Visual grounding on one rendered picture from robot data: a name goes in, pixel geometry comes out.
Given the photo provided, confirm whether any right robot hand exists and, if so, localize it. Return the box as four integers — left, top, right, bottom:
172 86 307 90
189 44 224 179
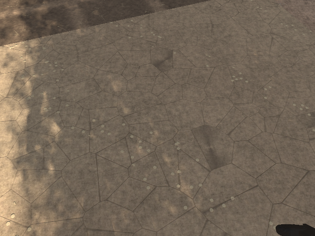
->
276 223 315 236

